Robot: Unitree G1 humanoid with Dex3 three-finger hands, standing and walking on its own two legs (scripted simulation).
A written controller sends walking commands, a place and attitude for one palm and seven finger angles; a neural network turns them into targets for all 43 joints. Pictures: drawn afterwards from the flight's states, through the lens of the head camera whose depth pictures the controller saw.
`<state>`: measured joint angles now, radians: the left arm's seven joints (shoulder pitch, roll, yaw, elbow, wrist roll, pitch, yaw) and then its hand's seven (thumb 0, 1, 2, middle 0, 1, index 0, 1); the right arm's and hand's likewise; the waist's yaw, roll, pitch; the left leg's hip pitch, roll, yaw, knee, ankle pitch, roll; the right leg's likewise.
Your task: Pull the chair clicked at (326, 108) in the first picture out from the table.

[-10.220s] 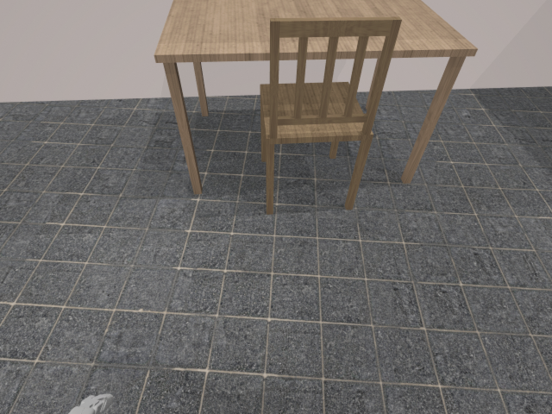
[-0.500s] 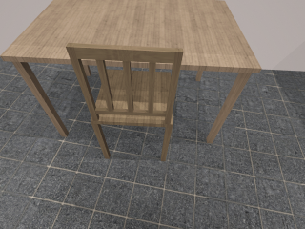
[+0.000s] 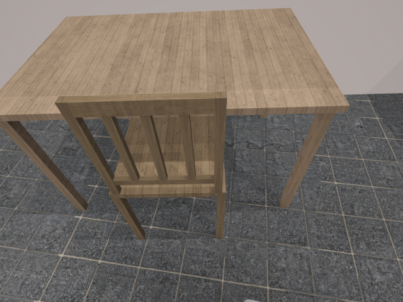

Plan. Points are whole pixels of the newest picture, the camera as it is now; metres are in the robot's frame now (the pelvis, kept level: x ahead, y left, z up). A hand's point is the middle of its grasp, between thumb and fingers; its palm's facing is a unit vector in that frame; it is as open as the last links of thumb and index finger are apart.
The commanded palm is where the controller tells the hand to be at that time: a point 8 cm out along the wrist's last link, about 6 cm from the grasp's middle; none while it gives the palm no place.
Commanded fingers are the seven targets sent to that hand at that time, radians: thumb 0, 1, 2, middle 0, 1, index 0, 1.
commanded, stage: take the last steps up to it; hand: left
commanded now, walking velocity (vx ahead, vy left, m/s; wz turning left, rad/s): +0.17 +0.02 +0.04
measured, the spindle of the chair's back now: (155, 150) +0.53 +0.16 -0.07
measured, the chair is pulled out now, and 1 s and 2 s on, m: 0.00 0.00 0.00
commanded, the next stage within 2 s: come to a stop and stand still in 0.08 s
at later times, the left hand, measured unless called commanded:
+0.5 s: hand out of the picture +0.09 +0.19 -0.17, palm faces +0.06 -0.99 -0.15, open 7.4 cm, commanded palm none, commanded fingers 0.00 0.90 0.90 -0.20 -0.30 -0.20 -0.30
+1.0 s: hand out of the picture +0.07 +0.14 -0.15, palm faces +0.00 -0.98 -0.22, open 7.3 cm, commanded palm none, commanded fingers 0.00 0.90 0.90 -0.20 -0.30 -0.20 -0.30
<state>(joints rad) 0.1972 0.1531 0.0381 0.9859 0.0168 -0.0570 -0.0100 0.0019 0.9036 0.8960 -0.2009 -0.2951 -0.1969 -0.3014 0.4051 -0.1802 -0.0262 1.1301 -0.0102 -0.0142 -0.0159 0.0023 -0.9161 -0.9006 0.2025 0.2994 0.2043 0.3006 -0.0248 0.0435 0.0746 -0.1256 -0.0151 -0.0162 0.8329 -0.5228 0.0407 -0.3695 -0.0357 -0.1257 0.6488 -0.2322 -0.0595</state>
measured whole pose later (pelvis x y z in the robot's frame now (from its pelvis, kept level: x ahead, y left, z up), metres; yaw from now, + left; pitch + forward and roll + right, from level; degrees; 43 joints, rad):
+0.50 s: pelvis +0.09 +0.03 +0.02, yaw -1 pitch -1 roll +1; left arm 0.27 0.15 0.02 1.10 0.00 0.02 0.04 0.00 0.91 0.90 -0.20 -0.30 -0.20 -0.30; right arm 0.19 -0.14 -0.02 1.08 -0.01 0.00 -0.05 0.01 -0.96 -0.90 0.20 0.30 0.20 0.30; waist 0.03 -0.06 0.07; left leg -0.24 0.00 0.08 0.47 -0.21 0.03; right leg -0.19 -0.05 -0.07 0.56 -0.35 0.01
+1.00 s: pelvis +0.05 -0.03 +0.02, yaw -2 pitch -3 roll +1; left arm 0.27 0.14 0.00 1.11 0.01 0.01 0.04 0.01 0.92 0.90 -0.20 -0.30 -0.20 -0.30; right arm 0.27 -0.17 -0.02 1.14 -0.01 0.03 -0.03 0.00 -0.92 -0.90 0.20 0.30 0.20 0.30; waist -0.02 0.02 0.02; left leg -0.21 0.05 -0.01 0.44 -0.19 -0.06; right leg -0.14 0.01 -0.07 0.48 -0.30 -0.04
